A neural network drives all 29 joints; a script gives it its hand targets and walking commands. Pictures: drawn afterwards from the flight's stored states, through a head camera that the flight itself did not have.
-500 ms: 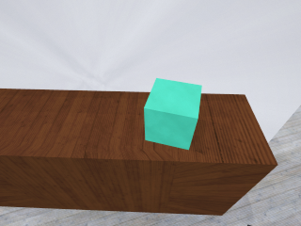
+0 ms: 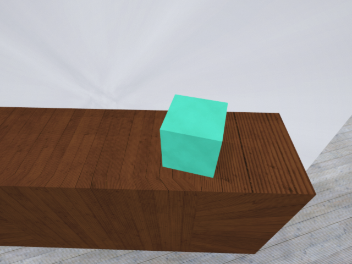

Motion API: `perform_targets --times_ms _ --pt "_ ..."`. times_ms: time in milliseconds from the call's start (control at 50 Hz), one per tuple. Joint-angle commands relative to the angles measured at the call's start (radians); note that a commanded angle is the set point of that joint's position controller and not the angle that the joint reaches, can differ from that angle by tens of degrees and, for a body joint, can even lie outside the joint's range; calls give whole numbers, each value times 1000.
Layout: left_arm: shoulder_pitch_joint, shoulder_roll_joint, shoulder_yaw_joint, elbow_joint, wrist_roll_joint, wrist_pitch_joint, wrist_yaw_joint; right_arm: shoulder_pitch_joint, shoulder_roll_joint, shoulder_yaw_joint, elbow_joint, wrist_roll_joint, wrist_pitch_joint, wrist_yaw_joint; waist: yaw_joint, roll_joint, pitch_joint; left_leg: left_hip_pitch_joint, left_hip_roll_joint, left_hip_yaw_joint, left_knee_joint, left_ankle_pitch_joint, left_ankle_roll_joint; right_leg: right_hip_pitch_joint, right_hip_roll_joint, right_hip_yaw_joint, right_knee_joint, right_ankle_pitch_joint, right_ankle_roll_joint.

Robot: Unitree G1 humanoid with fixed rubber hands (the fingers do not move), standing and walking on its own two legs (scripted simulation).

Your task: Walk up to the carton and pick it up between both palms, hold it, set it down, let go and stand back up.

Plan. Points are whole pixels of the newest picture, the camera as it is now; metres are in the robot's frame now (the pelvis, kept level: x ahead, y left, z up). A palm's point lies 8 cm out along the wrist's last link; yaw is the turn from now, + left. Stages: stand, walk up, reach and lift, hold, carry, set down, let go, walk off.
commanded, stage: stand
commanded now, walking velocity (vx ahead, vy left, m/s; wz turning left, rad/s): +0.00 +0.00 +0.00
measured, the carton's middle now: (194, 135) +0.49 -0.04 -0.02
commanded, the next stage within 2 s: none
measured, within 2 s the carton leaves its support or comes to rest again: neither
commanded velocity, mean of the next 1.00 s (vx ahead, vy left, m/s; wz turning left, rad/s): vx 0.00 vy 0.00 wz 0.00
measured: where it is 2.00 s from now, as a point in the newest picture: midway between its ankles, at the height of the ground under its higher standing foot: outside the picture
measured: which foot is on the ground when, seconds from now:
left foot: down 0.00-1.00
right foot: down 0.00-1.00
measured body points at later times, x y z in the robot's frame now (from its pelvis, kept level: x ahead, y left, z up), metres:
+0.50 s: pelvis +0.01 -0.01 +0.00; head +0.00 -0.01 +0.45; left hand +0.07 +0.29 -0.13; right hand +0.06 -0.30 -0.13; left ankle +0.01 +0.13 -0.74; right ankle +0.02 -0.12 -0.74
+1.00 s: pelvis +0.02 -0.01 +0.00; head +0.02 -0.01 +0.45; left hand +0.09 +0.29 -0.13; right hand +0.08 -0.31 -0.13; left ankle +0.01 +0.13 -0.74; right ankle +0.02 -0.12 -0.74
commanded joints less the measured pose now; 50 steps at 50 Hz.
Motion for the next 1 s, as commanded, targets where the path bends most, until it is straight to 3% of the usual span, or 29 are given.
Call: perform_targets --times_ms 0,20,40,60,80,120,140,160,220,240,320,360,380,420,460,480,520,600,640,680,700,720,760,780,820,900,920,940,980 --pt "-27 200 45 -50 -3 -13 12 -45 -189 -30 -59 -2 -15 -14 4 -17 -7 -55 99 -96 -96 53 32 6 -107 108 -98 31 -18" --pt "-4 196 46 -39 -3 -10 11 -13 -206 -36 -49 -1 -12 -14 6 29 -4 -46 96 -83 -93 19 30 1 -105 110 -117 -2 -19" --pt "-37 209 45 -55 1 -13 7 8 -195 -35 -37 0 -15 -15 -13 6 5 -56 94 -88 -98 29 22 -4 -104 106 -108 -48 -17" --pt "-32 203 49 -57 0 -8 10 -33 -202 -34 -45 0 -9 -9 12 12 28 -79 95 -82 -95 -5 26 -21 -108 120 -128 -46 -19" --pt "-31 200 46 -46 -7 -12 8 -39 -191 -36 -44 1 -14 -14 2 -13 11 -74 92 -86 -100 -11 23 3 -113 119 -140 -52 -12" --pt "-27 208 53 -42 0 -11 8 -30 -182 -30 -47 1 -17 -8 8 47 14 -80 95 -86 -104 -29 18 -3 -114 123 -132 -68 -21" --pt "-30 208 52 -39 -5 -6 9 -29 -182 -26 -46 -7 -19 -6 13 -5 -3 -72 88 -87 -105 -17 27 -5 -104 118 -121 -69 -25" --pt "-36 207 54 -40 3 -12 7 -8 -204 -37 -33 -4 -12 -10 5 -10 23 -73 95 -85 -109 0 23 -12 -107 124 -127 -70 -22" --pt "-7 182 44 -10 -5 -9 6 6 -217 -46 -30 5 -22 -17 3 32 -2 -58 113 -95 -110 7 33 9 -109 114 -113 7 -24" --pt "-31 199 51 -24 -8 -11 12 0 -184 -29 -26 3 -21 -18 3 -24 10 -74 104 -93 -118 26 30 10 -106 117 -112 -17 -28" --pt "-28 185 49 -22 2 -12 6 7 -177 -23 -19 -3 -15 -18 5 -25 22 -81 107 -86 -107 51 26 16 -101 109 -112 -2 -17" --pt "-48 203 47 -17 9 -10 10 -10 -200 -30 -37 5 -19 -19 -6 23 3 -61 103 -76 -105 33 19 8 -98 108 -110 3 -16" --pt "-39 200 44 -26 -3 -12 7 -17 -213 -29 -40 -1 -12 -21 11 39 -19 -54 104 -78 -109 39 21 17 -110 115 -109 8 -16" --pt "-20 182 40 -15 -8 -12 1 17 -213 -33 -25 6 -18 -21 5 -13 -13 -42 112 -93 -111 8 23 17 -109 112 -112 12 -22" --pt "-22 201 41 -6 -4 -4 8 3 -208 -32 -32 5 -17 -25 4 22 15 -38 113 -85 -108 16 26 -27 -109 127 -130 -10 -25" --pt "-41 213 52 -12 1 -1 6 3 -213 -37 -34 -1 -16 -26 -7 -31 5 -52 114 -91 -113 6 23 2 -96 105 -132 -33 -19" --pt "-13 179 41 5 -1 -4 6 32 -175 -27 -27 6 -19 -19 -6 23 1 -39 115 -83 -116 2 28 12 -105 115 -127 -10 -20" --pt "-56 206 42 -25 -5 -10 7 18 -219 -38 -22 2 -13 -19 -9 -22 10 -38 114 -76 -114 21 22 -18 -105 120 -128 1 -20" --pt "-25 161 37 4 1 -12 10 21 -188 -29 -17 0 -17 -23 -2 43 11 -52 109 -80 -115 30 25 10 -110 122 -104 21 -28" --pt "-35 198 43 -12 -6 -9 12 -4 -207 -35 -29 7 -21 -19 -3 -48 -45 -22 114 -92 -111 59 27 32 -98 107 -100 29 -18" --pt "-20 178 40 -11 -8 -11 13 -14 -211 -29 -29 -1 -17 -23 11 16 -46 -10 114 -77 -109 69 30 32 -107 108 -117 44 -21" --pt "-27 197 44 7 -4 -15 14 17 -186 -36 -17 7 -24 -22 -7 -5 2 -34 111 -82 -117 61 21 17 -108 125 -116 25 -22" --pt "-31 177 40 -5 -9 -11 7 -4 -218 -30 -23 4 -17 -29 16 -4 -27 -25 117 -81 -100 79 32 35 -108 109 -114 65 -26" --pt "-10 186 41 16 -2 -8 10 8 -173 -29 -16 7 -17 -27 -1 10 -35 -9 122 -75 -101 71 21 41 -111 125 -113 67 -19" --pt "-15 192 44 12 -2 -11 8 26 -210 -35 -7 5 -17 -26 -1 -31 -9 -4 124 -82 -114 97 21 28 -110 102 -105 117 -24" --pt "-42 209 51 6 -8 -9 16 -13 -223 -35 -14 -5 -14 -30 3 58 18 -39 111 -61 -92 135 22 21 -113 117 -106 149 -19" --pt "-21 204 52 25 -13 -6 13 30 -196 -28 2 6 -16 -28 -9 12 10 -13 121 -66 -102 101 22 16 -120 116 -119 127 -20" --pt "-15 204 55 18 1 -9 18 14 -185 -28 -7 -1 -16 -32 14 21 -21 -13 114 -64 -101 108 15 50 -114 114 -94 110 -28" --pt "-36 185 50 17 -7 -11 12 8 -193 -29 -5 5 -22 -27 -7 -7 -11 -21 121 -85 -109 120 27 57 -121 110 -107 132 -22"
